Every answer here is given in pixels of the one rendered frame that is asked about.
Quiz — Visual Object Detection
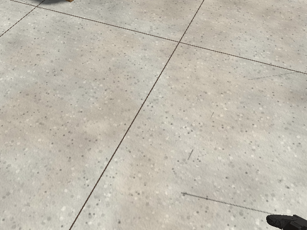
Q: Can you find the robot right hand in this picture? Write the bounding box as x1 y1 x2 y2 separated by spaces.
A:
266 215 307 230

